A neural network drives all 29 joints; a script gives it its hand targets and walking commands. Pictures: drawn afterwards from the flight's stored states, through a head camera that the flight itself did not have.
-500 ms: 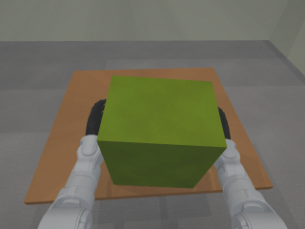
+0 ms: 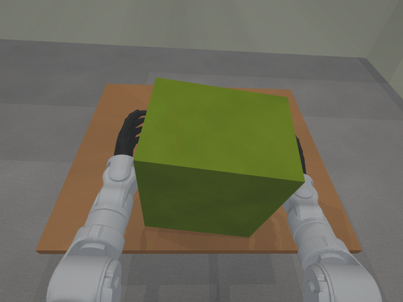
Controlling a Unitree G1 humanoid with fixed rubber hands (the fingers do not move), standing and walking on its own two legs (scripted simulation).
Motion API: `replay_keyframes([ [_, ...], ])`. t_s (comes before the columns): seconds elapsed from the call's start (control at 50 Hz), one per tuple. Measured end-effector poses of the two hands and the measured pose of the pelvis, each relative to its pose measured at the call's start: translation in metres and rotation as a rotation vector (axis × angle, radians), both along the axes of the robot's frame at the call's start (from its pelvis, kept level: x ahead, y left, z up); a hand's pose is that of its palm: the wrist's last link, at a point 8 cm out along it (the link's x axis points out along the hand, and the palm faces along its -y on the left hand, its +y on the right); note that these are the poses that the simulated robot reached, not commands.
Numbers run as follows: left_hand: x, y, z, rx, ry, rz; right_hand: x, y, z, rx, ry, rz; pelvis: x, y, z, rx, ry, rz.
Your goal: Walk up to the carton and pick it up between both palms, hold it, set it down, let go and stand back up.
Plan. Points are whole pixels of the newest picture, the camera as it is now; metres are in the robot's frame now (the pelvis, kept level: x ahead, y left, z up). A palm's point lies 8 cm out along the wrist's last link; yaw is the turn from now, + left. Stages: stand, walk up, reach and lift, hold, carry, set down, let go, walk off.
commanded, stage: reach and lift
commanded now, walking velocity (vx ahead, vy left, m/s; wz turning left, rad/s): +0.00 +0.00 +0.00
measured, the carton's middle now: (208, 168) +0.38 +0.01 +0.05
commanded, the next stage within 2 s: none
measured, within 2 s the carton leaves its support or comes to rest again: neither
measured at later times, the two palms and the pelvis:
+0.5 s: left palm (113, 134) +0.35 +0.18 +0.17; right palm (307, 149) +0.36 -0.17 +0.15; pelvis +0.01 -0.01 +0.00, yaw +2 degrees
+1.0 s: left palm (101, 96) +0.37 +0.19 +0.24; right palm (315, 115) +0.38 -0.16 +0.21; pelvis -0.02 -0.01 +0.00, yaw +1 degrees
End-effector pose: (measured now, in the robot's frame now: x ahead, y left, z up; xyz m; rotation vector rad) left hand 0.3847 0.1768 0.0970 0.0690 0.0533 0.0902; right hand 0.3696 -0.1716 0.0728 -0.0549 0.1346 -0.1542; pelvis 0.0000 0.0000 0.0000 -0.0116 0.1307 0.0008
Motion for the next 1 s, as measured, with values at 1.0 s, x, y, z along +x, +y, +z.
replay_keyframes([
  [1.0,-0.018,0.010,0.142,-0.063,0.034,0.058,0.006,0.009,0.140,0.044,0.008,0.056,-0.016,-0.010,0.001,0.010,-0.197,0.011],
])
